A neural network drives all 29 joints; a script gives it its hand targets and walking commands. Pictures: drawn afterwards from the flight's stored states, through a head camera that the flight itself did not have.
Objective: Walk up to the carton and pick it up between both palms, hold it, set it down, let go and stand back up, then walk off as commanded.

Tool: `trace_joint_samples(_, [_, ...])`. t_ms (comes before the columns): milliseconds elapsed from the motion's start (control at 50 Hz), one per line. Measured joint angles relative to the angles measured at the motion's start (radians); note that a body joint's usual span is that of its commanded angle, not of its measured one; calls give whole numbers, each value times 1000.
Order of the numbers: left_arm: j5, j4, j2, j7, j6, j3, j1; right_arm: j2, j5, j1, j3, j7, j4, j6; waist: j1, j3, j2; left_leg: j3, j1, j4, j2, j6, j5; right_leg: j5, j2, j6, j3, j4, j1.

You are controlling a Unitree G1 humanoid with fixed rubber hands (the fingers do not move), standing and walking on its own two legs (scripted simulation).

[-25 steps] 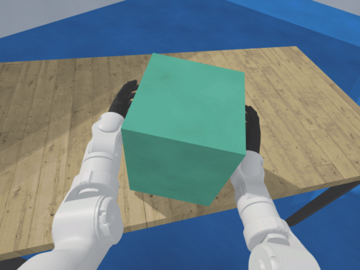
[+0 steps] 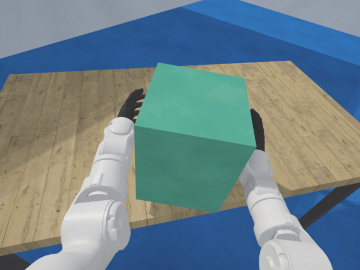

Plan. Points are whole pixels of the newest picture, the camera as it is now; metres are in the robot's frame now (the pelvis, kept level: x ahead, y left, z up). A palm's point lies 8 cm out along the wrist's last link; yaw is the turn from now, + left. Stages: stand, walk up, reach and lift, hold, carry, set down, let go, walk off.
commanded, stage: reach and lift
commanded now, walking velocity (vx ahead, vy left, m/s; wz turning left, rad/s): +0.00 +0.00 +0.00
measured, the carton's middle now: (188, 140) +0.40 -0.02 +0.09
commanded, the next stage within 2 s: none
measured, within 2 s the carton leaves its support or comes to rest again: neither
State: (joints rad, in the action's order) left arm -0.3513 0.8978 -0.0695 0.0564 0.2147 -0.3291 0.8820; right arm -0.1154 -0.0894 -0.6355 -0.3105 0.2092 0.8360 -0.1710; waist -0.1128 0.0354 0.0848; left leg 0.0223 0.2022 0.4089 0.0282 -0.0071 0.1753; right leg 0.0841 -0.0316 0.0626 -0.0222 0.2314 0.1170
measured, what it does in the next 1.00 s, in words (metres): stands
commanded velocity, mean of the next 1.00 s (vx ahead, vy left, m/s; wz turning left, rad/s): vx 0.00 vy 0.00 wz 0.00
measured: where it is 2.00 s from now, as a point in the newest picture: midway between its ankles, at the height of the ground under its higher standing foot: outside the picture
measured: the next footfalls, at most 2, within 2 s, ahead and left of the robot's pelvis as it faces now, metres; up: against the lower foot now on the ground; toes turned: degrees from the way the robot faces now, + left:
none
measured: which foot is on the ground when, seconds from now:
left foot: down 0.00-1.00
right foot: down 0.00-1.00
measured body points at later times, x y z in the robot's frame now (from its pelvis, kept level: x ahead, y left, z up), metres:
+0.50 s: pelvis +0.00 +0.00 +0.00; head -0.01 +0.05 +0.45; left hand +0.44 +0.13 +0.16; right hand +0.40 -0.16 +0.16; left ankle +0.03 +0.11 -0.75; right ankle +0.03 -0.17 -0.75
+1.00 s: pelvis -0.01 +0.00 +0.00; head -0.04 +0.03 +0.45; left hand +0.41 +0.13 +0.20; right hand +0.40 -0.17 +0.21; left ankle +0.03 +0.10 -0.75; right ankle +0.03 -0.17 -0.75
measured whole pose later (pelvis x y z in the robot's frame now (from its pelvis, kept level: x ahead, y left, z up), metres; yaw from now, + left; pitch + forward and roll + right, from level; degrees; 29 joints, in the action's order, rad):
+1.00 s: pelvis -0.01 +0.00 +0.00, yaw +0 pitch -3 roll -2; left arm -0.32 0.49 -0.01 -0.08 0.67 -0.28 0.85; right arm 0.10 0.24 -0.86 -0.05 0.15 0.82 0.18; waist -0.11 -0.05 0.06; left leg 0.02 0.19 0.40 0.03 -0.01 0.16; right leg 0.08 -0.03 0.06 -0.02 0.24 0.12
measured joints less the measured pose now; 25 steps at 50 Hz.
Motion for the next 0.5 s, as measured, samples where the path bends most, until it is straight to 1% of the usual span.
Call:
trace_joint_samples(240, [11, -100, 0, -29, 125, 13, 0, 52, 96, -89, 55, -25, 0, 122, 0, -32, 0, 0, -2, -5, 0, 0, -7, -4, 0, 0, 0, 0, 0])
trace_joint_samples(380, [20, -160, 0, -37, 187, 16, 0, 77, 149, -126, 92, -28, 0, 166, 0, -35, 0, 0, -2, -5, 0, 0, -7, -5, 0, 0, 0, 0, 0])
trace_joint_samples(500, [33, -215, 7, -63, 246, 42, -2, 115, 212, -144, 144, -28, -1, 195, 0, -40, 0, 0, -2, -5, 0, 0, -7, -5, 0, 0, 0, 0, 0])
